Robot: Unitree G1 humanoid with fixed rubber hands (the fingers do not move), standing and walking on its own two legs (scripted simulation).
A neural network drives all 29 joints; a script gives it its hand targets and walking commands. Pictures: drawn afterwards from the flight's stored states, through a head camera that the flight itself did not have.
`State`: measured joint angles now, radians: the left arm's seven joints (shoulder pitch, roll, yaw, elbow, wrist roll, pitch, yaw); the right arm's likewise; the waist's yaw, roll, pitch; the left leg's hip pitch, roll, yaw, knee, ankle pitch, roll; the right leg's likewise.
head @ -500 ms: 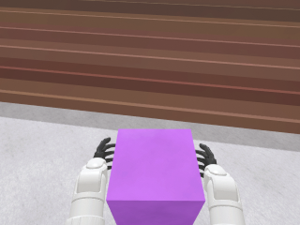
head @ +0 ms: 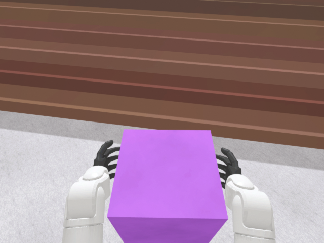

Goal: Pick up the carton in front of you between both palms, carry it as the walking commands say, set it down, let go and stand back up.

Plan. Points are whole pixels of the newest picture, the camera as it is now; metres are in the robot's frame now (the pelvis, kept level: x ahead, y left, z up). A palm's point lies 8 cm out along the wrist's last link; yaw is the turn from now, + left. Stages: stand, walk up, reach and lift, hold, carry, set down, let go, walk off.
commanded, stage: carry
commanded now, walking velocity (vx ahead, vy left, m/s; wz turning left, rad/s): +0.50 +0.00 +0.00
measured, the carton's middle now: (166, 191) +0.28 +0.00 +0.02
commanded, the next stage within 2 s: none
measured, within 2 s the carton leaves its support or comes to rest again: neither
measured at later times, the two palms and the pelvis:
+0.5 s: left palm (108, 111) +0.54 +0.20 +0.07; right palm (197, 113) +0.54 -0.09 +0.07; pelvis +0.29 +0.04 -0.03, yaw +1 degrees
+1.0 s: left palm (128, 66) +0.87 +0.19 +0.07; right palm (192, 69) +0.89 -0.11 +0.06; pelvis +0.63 +0.02 -0.03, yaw +4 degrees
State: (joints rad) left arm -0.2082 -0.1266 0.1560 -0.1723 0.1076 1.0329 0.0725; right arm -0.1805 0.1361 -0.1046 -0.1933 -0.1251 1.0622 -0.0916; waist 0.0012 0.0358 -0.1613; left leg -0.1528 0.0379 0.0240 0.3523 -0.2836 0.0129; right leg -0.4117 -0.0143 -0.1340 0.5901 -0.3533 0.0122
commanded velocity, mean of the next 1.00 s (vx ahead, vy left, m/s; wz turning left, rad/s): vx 0.50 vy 0.00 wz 0.00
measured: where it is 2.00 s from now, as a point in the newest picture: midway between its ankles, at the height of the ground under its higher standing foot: (157, 126)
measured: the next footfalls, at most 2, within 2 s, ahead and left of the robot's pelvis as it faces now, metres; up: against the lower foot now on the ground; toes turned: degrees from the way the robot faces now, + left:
right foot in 0.06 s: +0.11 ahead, -0.11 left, +0.00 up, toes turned -9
left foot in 0.44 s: +0.42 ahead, +0.14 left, +0.00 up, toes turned +15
